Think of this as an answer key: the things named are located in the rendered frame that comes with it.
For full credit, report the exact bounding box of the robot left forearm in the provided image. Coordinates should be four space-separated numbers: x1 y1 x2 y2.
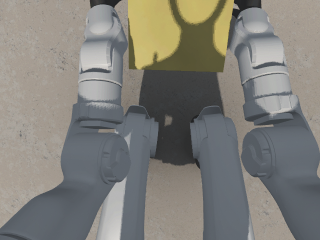
60 4 128 165

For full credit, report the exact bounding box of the robot right upper arm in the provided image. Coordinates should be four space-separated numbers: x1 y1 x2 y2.
241 125 320 240

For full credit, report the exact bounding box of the robot left upper arm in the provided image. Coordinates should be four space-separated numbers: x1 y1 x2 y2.
0 132 131 240

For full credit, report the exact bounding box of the left robot shin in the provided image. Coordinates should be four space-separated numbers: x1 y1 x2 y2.
114 105 151 134

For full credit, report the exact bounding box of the robot right hand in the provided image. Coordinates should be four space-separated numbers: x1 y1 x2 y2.
232 0 262 19

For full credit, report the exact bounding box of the robot shin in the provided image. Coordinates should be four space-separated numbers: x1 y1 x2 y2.
114 105 151 134
197 105 238 160

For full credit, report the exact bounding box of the right robot shin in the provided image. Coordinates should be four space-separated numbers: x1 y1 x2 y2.
197 105 238 160

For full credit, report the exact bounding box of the carton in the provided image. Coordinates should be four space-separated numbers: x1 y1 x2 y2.
128 0 234 73

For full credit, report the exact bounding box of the robot right forearm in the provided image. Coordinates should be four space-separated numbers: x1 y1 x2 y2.
229 7 320 163

